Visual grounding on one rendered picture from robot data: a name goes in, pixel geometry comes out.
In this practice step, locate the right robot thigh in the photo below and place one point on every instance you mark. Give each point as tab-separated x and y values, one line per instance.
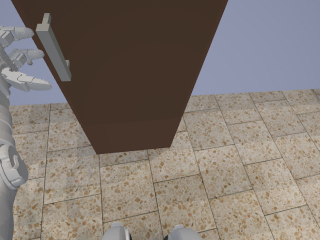
184	233

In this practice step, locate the robot left shin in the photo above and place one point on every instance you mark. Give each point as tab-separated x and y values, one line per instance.
116	224

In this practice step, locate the left robot upper arm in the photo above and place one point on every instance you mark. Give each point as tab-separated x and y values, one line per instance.
13	174

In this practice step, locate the cupboard door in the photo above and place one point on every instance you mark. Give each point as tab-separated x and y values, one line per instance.
130	60

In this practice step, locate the left robot hand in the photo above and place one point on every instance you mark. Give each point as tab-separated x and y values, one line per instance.
16	59

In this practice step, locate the robot left forearm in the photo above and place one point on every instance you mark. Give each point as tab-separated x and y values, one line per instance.
6	125

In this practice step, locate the handle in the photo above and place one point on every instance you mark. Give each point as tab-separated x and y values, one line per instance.
49	42

